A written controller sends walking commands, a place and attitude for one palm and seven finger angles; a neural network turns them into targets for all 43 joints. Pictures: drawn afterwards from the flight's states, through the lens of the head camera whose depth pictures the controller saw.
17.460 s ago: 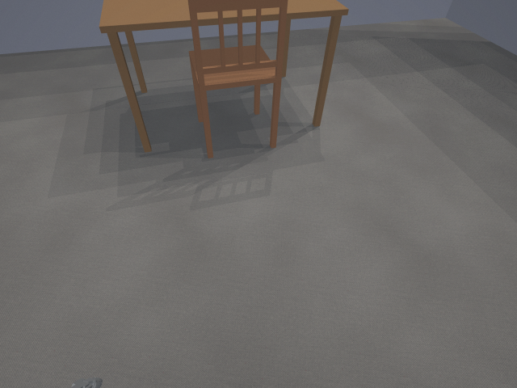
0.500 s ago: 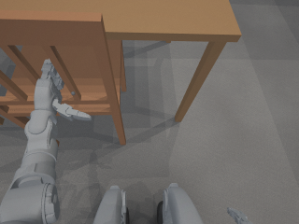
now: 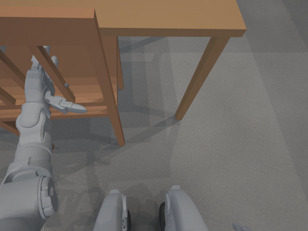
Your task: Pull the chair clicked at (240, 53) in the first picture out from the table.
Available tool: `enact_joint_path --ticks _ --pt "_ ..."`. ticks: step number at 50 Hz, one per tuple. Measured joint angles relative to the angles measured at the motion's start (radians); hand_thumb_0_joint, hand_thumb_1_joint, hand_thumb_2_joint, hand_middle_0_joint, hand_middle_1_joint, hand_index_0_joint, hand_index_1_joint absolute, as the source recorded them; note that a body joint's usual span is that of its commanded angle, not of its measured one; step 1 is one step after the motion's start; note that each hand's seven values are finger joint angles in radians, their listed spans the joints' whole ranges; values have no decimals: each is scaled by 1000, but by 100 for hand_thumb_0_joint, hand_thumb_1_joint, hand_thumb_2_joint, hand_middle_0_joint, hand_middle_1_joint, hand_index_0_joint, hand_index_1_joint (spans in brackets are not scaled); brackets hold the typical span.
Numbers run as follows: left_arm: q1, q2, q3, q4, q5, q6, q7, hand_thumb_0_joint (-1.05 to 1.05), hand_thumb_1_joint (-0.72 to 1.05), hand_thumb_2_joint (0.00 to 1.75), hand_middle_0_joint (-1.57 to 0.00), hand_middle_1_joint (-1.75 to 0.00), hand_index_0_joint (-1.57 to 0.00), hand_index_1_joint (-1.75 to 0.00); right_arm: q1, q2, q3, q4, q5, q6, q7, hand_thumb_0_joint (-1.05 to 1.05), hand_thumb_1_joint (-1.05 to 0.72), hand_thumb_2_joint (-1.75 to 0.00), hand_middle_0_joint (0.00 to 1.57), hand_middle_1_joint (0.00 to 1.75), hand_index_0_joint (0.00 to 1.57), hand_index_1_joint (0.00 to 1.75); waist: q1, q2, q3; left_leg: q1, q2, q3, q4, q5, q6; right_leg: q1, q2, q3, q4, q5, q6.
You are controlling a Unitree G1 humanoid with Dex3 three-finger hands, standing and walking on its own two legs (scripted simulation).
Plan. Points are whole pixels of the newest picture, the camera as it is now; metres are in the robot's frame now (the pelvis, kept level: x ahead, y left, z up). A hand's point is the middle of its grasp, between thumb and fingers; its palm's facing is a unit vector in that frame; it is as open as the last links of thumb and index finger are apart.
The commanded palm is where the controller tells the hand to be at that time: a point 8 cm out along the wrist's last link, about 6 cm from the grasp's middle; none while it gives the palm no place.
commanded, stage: push the fingers through the gap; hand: left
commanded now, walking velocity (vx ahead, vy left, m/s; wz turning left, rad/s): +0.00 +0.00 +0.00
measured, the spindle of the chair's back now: (19, 78) +0.49 +0.31 +0.02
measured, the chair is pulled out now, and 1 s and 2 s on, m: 0.00 0.00 0.03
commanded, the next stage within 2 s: hook a spindle and tug to test in 0.18 s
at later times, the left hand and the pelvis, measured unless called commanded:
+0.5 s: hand (67, 85) +0.47 +0.20 +0.03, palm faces +0.02 -1.00 -0.03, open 16.4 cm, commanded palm +0.44 +0.24 +0.03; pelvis +0.00 +0.00 +0.00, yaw +0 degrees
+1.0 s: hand (65, 84) +0.47 +0.20 +0.03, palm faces +0.05 -1.00 -0.03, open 8.5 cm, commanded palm +0.44 +0.23 +0.03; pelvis +0.00 +0.00 +0.00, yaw +1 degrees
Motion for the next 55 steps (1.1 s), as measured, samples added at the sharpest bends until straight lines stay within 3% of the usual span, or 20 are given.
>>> enact_joint_path --ticks 9,19,25,34,45,55 --pt "13 -21 -19 -3 5 -23 21 -1 -50 30 -6 -8 -6 -8 -10 5 -1 4 -3 1 -1 1 -91 -90 20 30 21 29 4 -2 -2 17 -3 -5 -9 0 0 21 -2 -4 -12 0 1" --pt "-11 -4 -12 26 8 -31 11 -1 -50 30 -7 -11 -7 -11 -27 2 1 -4 -4 6 -4 1 -91 -90 20 30 21 29 -1 -5 -1 7 -2 -7 2 -2 -1 11 -1 -5 -1 -3 0" --pt "-5 -12 -17 18 3 -21 14 -1 -50 30 -13 -29 -12 -29 -24 1 0 -4 -1 12 -2 1 -91 -90 20 30 21 29 3 -4 -1 10 -3 -6 -1 -1 -1 13 -2 -4 -3 -2 0" --pt "21 -25 -21 -3 2 -23 33 -1 -47 31 -27 -72 -25 -72 -18 7 0 5 -1 10 0 1 -91 -90 20 30 21 29 5 -5 -5 24 -3 -5 -12 3 -1 26 0 -3 -13 1 0" --pt "-5 -18 -33 21 -10 -28 39 -1 -6 49 -44 -126 -41 -126 -16 2 -6 10 -2 7 0 1 -91 -90 20 30 21 29 8 -3 -4 13 -6 -10 -5 2 -2 19 -3 -7 -7 -2 -1" --pt "-5 -17 -36 19 -5 -27 32 0 48 72 -49 -142 -46 -143 -17 4 -7 15 -3 15 1 1 -91 -90 20 30 21 29 10 -4 -5 16 -7 -11 -7 -1 -1 23 -3 -8 -12 -4 0"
